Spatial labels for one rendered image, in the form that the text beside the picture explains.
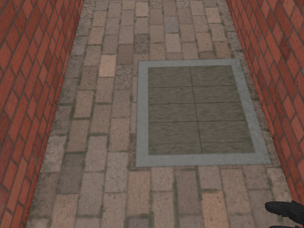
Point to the right robot hand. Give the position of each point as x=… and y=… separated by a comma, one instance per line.
x=292, y=210

